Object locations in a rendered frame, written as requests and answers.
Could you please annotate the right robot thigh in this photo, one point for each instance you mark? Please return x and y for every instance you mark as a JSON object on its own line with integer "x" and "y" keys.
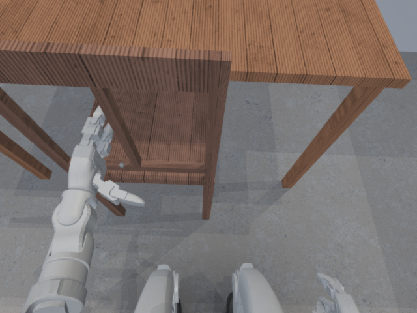
{"x": 252, "y": 290}

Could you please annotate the robot thigh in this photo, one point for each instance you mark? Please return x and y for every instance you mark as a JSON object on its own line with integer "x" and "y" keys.
{"x": 161, "y": 291}
{"x": 252, "y": 290}

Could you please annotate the robot left forearm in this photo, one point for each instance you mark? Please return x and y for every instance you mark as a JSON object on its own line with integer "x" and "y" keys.
{"x": 61, "y": 285}

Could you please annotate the table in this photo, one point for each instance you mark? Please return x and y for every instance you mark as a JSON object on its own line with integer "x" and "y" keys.
{"x": 319, "y": 42}

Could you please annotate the right robot hand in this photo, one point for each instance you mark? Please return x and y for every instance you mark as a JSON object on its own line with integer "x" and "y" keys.
{"x": 343, "y": 302}

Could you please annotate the left robot hand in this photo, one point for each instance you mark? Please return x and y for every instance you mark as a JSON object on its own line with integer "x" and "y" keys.
{"x": 88, "y": 158}

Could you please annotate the left robot thigh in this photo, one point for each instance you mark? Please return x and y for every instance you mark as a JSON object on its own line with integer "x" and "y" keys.
{"x": 161, "y": 291}

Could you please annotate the chair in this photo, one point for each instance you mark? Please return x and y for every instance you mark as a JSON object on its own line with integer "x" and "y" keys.
{"x": 165, "y": 106}

